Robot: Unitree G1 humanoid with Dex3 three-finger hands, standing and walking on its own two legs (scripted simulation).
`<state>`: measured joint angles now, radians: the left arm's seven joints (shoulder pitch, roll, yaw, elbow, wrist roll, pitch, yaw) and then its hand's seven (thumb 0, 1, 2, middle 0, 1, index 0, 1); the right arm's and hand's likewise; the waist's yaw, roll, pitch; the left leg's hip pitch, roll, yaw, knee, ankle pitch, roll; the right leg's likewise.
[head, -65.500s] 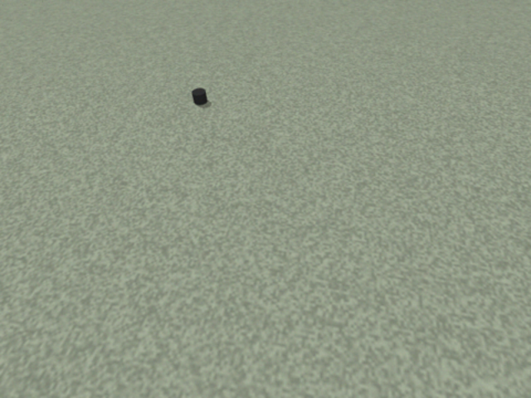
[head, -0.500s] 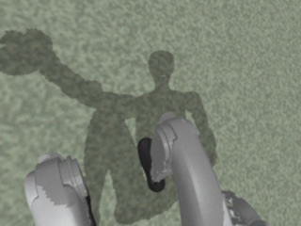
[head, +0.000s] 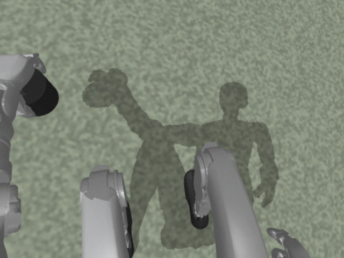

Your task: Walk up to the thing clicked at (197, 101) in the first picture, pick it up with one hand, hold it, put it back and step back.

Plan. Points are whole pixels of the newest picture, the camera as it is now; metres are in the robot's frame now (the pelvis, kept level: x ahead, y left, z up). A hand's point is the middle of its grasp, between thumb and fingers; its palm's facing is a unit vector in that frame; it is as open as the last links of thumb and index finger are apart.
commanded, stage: lift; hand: left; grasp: from above
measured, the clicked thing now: (31, 92) +0.50 +0.28 -0.17
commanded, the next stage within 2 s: hold in 1.20 s
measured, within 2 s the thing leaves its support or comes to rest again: neither
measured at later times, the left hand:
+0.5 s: hand out of the picture +0.40 +0.25 +0.07, palm faces -0.46 -0.11 -0.88, open 11.7 cm
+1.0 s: hand out of the picture +0.36 +0.23 +0.20, palm faces -0.46 -0.12 -0.88, open 11.7 cm
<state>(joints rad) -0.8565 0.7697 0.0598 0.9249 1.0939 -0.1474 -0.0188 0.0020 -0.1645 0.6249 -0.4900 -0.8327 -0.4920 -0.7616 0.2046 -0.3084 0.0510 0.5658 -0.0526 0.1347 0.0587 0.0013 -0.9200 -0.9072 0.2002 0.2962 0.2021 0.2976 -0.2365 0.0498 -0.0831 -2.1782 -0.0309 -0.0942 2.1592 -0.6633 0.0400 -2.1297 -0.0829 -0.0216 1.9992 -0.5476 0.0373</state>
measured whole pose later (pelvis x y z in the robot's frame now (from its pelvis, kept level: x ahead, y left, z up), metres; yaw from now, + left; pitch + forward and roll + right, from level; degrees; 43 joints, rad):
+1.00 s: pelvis +0.05 -0.03 +0.29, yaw +4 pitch +14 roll -1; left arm -0.36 0.42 -0.16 0.86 0.99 0.00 0.14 0.00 -0.22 0.79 -0.41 -0.93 -0.42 -0.86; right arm 0.23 -0.26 -0.04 0.75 0.03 0.01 -0.07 0.01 -0.90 -0.90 0.20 0.30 0.20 0.30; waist -0.08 0.02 -0.10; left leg -0.87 0.05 -0.01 1.09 -0.48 -0.02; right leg -0.90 -0.03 -0.01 1.03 -0.38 0.03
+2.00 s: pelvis +0.10 -0.03 +0.35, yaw +3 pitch +6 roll +0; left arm -0.25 0.38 -0.19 0.76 1.02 0.01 0.07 0.00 -0.20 0.70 -0.46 -0.89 -0.46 -0.82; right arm 0.23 -0.26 -0.06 0.72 0.03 0.06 -0.03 0.01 -0.90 -0.89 0.20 0.30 0.20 0.30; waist -0.03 0.03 -0.05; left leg -0.40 0.04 0.02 0.66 -0.36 -0.02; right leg -0.46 -0.03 0.00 0.64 -0.28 0.03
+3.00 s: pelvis +0.08 -0.03 +0.36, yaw +3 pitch +1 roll +0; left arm -0.26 0.38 -0.23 0.71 1.00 0.02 -0.01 0.01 -0.16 0.66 -0.42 -0.91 -0.43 -0.84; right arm 0.18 -0.24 -0.03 0.72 0.04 0.05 -0.04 0.01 -0.90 -0.90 0.20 0.30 0.20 0.30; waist -0.01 0.04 0.00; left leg -0.28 0.03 0.03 0.53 -0.28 -0.02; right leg -0.34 -0.04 0.01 0.53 -0.20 0.03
